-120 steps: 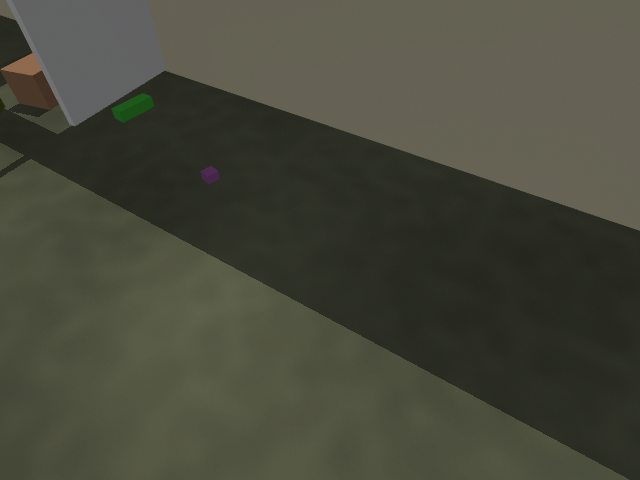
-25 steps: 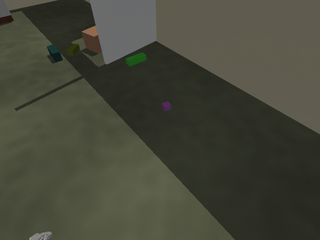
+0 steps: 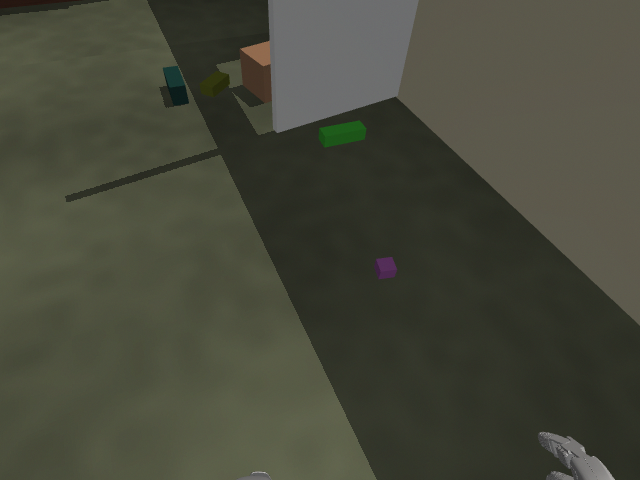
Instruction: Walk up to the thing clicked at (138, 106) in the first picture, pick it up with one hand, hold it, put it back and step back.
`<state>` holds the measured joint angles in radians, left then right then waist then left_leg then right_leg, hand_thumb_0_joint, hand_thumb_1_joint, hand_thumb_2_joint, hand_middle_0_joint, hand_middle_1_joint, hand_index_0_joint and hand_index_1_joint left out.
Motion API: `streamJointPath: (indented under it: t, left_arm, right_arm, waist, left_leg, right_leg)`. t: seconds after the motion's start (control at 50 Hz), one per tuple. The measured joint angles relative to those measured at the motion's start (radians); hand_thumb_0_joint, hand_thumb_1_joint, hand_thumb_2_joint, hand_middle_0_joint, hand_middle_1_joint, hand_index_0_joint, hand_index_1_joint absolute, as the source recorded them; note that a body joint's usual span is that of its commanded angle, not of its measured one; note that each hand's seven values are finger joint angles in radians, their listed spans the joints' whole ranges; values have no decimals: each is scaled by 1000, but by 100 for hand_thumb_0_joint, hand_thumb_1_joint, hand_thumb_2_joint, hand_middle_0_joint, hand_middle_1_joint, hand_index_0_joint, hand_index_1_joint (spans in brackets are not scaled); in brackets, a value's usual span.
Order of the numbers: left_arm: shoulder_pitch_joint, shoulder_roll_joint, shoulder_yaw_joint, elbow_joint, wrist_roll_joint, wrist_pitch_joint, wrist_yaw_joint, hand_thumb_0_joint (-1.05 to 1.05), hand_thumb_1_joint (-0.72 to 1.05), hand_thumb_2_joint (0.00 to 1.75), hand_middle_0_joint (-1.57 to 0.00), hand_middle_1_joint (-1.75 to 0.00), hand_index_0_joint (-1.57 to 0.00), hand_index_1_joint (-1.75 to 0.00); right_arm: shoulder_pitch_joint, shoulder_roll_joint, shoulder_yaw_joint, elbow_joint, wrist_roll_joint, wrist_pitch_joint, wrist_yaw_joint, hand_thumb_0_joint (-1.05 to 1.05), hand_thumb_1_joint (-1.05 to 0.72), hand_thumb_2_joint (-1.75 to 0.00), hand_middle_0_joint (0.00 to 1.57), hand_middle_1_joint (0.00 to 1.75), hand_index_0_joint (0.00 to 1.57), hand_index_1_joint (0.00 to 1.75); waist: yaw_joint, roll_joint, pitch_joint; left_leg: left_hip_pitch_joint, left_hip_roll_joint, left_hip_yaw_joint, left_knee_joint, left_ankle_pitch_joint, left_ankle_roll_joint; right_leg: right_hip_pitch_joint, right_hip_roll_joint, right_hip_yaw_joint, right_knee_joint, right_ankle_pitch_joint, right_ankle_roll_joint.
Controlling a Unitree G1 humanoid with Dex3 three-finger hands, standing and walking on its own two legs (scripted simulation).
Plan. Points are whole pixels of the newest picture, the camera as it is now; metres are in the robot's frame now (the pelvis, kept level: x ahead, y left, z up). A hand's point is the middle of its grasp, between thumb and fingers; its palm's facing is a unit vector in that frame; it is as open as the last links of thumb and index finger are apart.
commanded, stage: walk up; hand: left
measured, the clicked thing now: (342, 133) +1.82 +0.01 -0.71
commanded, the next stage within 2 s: none
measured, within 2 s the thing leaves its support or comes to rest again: neither
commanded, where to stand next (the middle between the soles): +1.42 -0.29 m, yaw +4 degrees
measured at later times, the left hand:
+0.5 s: hand (246, 291) +0.43 +0.17 -0.09, palm faces -0.01 -0.92 -0.39, open 7.3 cm
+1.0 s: hand (274, 241) +0.58 +0.15 -0.14, palm faces -0.01 -0.95 -0.30, open 7.4 cm
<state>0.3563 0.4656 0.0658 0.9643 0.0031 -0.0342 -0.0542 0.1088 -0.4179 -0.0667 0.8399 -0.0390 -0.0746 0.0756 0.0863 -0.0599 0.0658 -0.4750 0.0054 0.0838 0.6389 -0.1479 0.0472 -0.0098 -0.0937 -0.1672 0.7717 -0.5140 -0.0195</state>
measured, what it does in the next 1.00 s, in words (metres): walks ahead: right foot, then left foot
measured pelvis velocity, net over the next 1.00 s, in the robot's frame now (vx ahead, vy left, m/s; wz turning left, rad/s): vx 0.56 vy -0.12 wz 0.01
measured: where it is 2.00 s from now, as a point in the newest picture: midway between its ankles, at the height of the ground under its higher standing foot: (401, 265)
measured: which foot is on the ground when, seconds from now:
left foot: down 0.00-0.40, up 0.42-0.80, down 0.82-1.00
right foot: up 0.00-0.36, down 0.38-0.86, up 0.88-1.00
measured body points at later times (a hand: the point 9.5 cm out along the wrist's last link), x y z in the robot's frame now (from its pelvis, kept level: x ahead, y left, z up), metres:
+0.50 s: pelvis +0.30 -0.11 +0.01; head +0.32 -0.13 +0.46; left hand +0.43 +0.21 -0.07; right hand +0.34 -0.45 -0.11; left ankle +0.19 +0.05 -0.62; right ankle +0.37 -0.22 -0.71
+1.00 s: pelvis +0.56 -0.12 +0.02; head +0.57 -0.09 +0.47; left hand +0.58 +0.20 -0.12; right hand +0.68 -0.43 -0.06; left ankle +0.61 -0.02 -0.71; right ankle +0.53 -0.26 -0.65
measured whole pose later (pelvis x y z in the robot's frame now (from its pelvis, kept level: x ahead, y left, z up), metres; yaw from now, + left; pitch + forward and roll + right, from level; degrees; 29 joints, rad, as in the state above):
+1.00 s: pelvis +0.56 -0.12 +0.02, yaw +0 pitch -3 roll +1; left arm 0.32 0.44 0.04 0.92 0.00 -0.03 -0.06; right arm 0.22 -0.37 -0.04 0.83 0.00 -0.10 0.04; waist 0.03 -0.09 0.08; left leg -0.28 0.02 0.11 0.56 -0.22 0.04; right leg -0.41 -0.06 0.02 1.10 -0.36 -0.02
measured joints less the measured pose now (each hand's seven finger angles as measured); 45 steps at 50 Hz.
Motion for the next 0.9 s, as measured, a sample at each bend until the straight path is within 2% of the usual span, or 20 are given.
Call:
streamJointPath:
  t: [0.04,0.06,0.1,0.16,0.24,0.3,0.36,0.38,0.4,0.42,0.46,0.5,0.56,0.64,0.7,0.78,0.82,0.84,0.86,0.9]
  left_arm:
    - [-21,-18,-19,-3,-7,5,6,1,91,90,-20,-30,-20,-30]
    - [-30,-21,-27,-8,-10,2,5,1,91,90,-20,-30,-20,-30]
    - [-52,-26,-33,-24,-14,-7,1,1,91,90,-20,-30,-20,-30]
    - [-95,-28,-29,-59,-9,-14,-18,1,91,90,-20,-30,-20,-30]
    - [-149,-23,-20,-86,7,-8,-48,1,91,90,-20,-30,-20,-30]
    - [-181,-15,-9,-84,14,-7,-63,1,91,90,-20,-30,-21,-30]
    - [-205,-8,4,-74,14,-8,-68,1,91,90,-20,-30,-21,-30]
    - [-212,-8,10,-73,14,-13,-65,1,91,90,-20,-30,-21,-30]
    - [-226,-21,18,-72,17,-20,-59,1,91,90,-20,-30,-21,-30]
    - [-235,-30,20,-79,17,-30,-51,0,91,90,-20,-30,-21,-30]
    - [-234,-48,12,-93,8,-42,-40,0,91,90,-20,-30,-21,-30]
    - [-216,-68,-1,-97,3,-44,-30,0,91,90,-20,-30,-21,-30]
    - [-169,-79,-12,-90,3,-42,-20,0,91,90,-21,-30,-21,-30]
    - [-101,-73,-13,-78,7,-39,-19,0,90,90,-21,-30,-21,-30]
    - [-62,-61,-8,-76,12,-33,-22,0,90,90,-21,-30,-21,-30]
    - [-17,-41,-6,-72,15,-23,-22,1,90,90,-21,-30,-21,-30]
    - [7,-29,-6,-67,13,-15,-17,1,90,90,-21,-30,-21,-30]
    - [14,-23,-7,-63,11,-11,-12,1,90,90,-21,-30,-21,-30]
    - [10,-24,-6,-55,6,-3,-4,1,90,90,-21,-30,-21,-30]
    - [-2,-36,-13,-42,-2,11,5,1,91,90,-21,-30,-21,-30]
  right_arm:
    - [19,14,3,-18,21,-12,-10,0,-90,-90,21,30,20,30]
    - [34,23,10,-21,31,-14,-15,0,-90,-90,21,30,20,30]
    - [69,35,25,-20,42,-20,-25,0,-90,-90,21,30,20,30]
    - [125,39,38,-5,46,-28,-31,0,-90,-90,21,30,21,30]
    - [185,23,35,20,43,-32,-26,0,-90,-90,21,30,21,30]
    - [218,2,25,40,41,-28,-27,0,-90,-90,21,30,21,30]
    - [254,-21,13,59,38,-19,-34,0,-90,-90,21,30,21,30]
    - [264,-31,9,67,36,-15,-38,0,-90,-90,21,30,21,30]
    - [260,-44,3,82,33,-9,-44,0,-90,-90,21,30,21,30]
    - [251,-47,0,94,36,0,-50,0,-90,-90,21,30,21,30]
    - [226,-45,4,112,39,13,-58,1,-90,-90,21,30,20,30]
    - [202,-47,10,121,46,14,-55,1,-90,-90,21,30,20,30]
    - [172,-41,16,104,41,7,-41,1,-90,-90,21,30,20,30]
    - [139,-23,17,78,30,10,-19,0,-90,-90,21,30,20,30]
    - [117,-10,19,68,25,15,-10,0,-90,-90,21,30,20,30]
    - [93,9,17,63,28,17,-8,0,-90,-90,21,30,20,30]
    - [93,14,16,51,26,8,-10,0,-90,-90,21,30,20,30]
    - [87,19,13,45,20,0,-13,0,-90,-90,21,30,20,30]
    - [80,23,11,34,11,-8,-19,0,-90,-90,21,30,20,30]
    - [76,28,10,7,19,-20,-27,0,-90,-90,21,30,20,30]
  waist:
    - [-20,8,3]
    - [-26,3,2]
    - [-39,-7,-2]
    - [-60,-17,-1]
    - [-90,-10,-3]
    - [-114,1,-11]
    - [-131,18,-31]
    - [-131,31,-35]
    - [-127,66,-25]
    - [-123,80,-14]
    - [-110,81,-1]
    - [-95,92,4]
    - [-78,102,0]
    - [-61,101,-1]
    - [-44,91,5]
    - [-21,71,10]
    - [-13,53,2]
    - [-14,31,4]
    - [-17,12,13]
    - [-34,6,21]
  left_leg:
    - [32,1,-12,18,-57,-1]
    - [64,0,-10,-2,-69,-5]
    - [134,-1,-10,-55,-81,-14]
    - [228,-1,-18,-123,-100,-26]
    - [326,16,-28,-176,-147,-42]
    - [391,35,-33,-188,-199,-70]
    - [441,63,-43,-155,-282,-101]
    - [443,81,-49,-112,-322,-100]
    - [421,116,-63,-17,-348,-83]
    - [370,120,-88,128,-344,-62]
    - [249,77,-111,402,-320,-34]
    - [145,57,-103,526,-243,-16]
    - [29,68,-78,489,-162,-14]
    - [-56,89,-62,293,-102,-39]
    - [-68,93,-49,115,-41,-47]
    - [-22,72,-24,-31,30,-33]
    - [34,49,-7,-76,31,-16]
    - [48,31,1,-66,47,-2]
    - [47,19,13,-23,13,3]
    - [60,17,16,23,-50,7]
  right_leg:
    - [-147,38,104,281,53,-11]
    - [-214,42,137,360,85,-13]
    - [-331,24,169,403,128,-10]
    - [-459,-21,189,305,170,10]
    - [-545,-60,181,72,265,27]
    - [-542,-62,166,-92,378,22]
    - [-489,-39,137,-173,412,8]
    - [-466,-22,126,-178,408,10]
    - [-460,4,105,-138,375,14]
    - [-456,15,93,-99,334,14]
    - [-422,13,87,-85,287,7]
    - [-357,22,78,-140,280,1]
    - [-264,49,67,-235,280,-12]
    - [-162,87,56,-319,258,-27]
    - [-96,109,46,-347,221,-28]
    - [-18,125,36,-325,131,-22]
    - [2,119,37,-268,58,-14]
    - [-9,100,42,-194,14,-17]
    - [-49,78,58,-72,5,-23]
    - [-165,94,131,191,23,-27]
